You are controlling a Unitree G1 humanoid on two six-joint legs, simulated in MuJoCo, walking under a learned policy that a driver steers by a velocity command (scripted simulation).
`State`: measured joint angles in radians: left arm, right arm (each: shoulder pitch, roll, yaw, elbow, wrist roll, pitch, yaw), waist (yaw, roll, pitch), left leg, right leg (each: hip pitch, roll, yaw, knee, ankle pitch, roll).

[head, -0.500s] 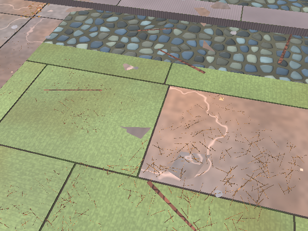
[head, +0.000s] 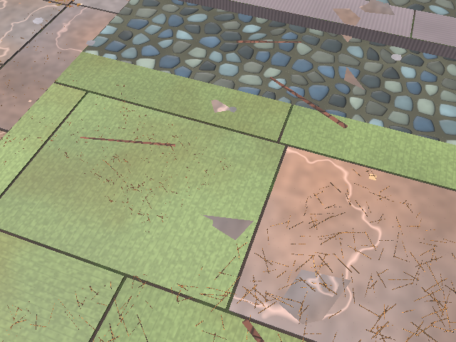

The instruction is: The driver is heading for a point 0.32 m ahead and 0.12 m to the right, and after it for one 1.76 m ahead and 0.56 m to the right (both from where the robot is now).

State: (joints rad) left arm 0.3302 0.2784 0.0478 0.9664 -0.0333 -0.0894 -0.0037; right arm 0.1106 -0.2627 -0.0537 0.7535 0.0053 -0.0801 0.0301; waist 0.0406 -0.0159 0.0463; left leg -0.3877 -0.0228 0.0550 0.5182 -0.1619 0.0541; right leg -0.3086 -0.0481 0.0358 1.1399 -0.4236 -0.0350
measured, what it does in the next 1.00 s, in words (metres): walks ahead, turning right: right foot, then left foot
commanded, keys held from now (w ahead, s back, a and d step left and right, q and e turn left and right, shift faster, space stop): w+e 0.72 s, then w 0.28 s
